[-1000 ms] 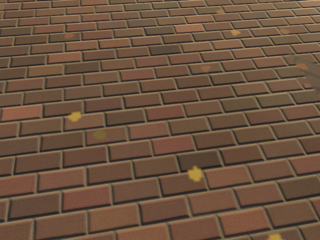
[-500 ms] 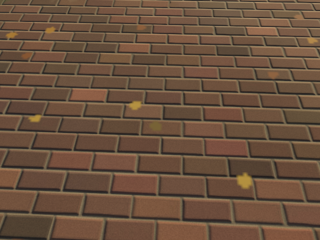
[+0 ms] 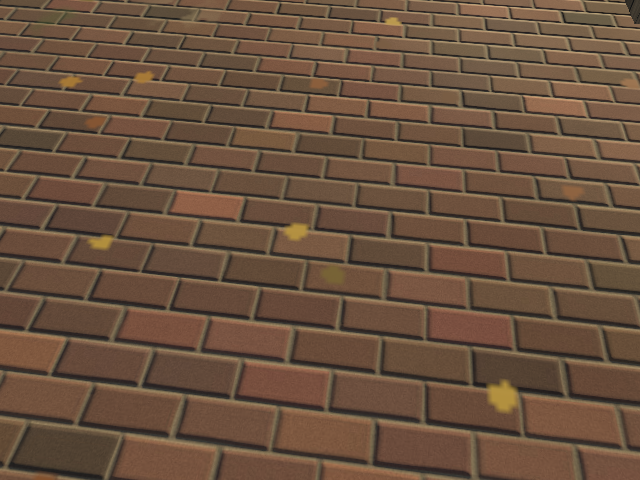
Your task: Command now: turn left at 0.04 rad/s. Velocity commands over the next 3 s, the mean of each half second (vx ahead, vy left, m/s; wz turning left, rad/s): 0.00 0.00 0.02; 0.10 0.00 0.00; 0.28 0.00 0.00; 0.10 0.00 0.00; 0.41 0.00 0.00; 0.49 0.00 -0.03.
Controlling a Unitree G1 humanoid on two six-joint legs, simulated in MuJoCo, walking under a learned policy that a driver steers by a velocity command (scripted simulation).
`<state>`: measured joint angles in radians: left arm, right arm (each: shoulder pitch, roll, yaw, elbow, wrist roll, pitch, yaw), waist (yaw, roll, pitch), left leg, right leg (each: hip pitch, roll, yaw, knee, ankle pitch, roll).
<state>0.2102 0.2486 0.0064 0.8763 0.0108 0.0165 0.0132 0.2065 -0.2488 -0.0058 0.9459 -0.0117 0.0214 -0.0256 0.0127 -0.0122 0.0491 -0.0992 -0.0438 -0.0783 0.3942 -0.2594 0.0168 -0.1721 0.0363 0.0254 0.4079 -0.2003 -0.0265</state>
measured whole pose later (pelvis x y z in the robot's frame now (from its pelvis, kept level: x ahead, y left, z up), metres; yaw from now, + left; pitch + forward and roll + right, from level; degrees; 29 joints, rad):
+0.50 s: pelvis +0.00 +0.02 +0.00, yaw +0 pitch -2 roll +0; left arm 0.25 0.21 -0.01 1.10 0.01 0.01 0.03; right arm 0.24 -0.21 0.02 1.13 -0.01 0.00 -0.04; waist 0.01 -0.01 0.03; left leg -0.10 -0.06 -0.07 0.37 -0.24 0.04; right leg -0.17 0.01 0.04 0.39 -0.18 0.00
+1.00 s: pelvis +0.05 -0.01 -0.01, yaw -1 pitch +0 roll +1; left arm 0.30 0.19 0.01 1.07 0.03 -0.04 0.00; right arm 0.41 -0.20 -0.03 1.15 -0.02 -0.01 -0.03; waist -0.02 0.02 -0.02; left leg -0.08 -0.04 -0.07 0.43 -0.36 0.04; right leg -0.27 0.01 -0.05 0.60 -0.39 -0.08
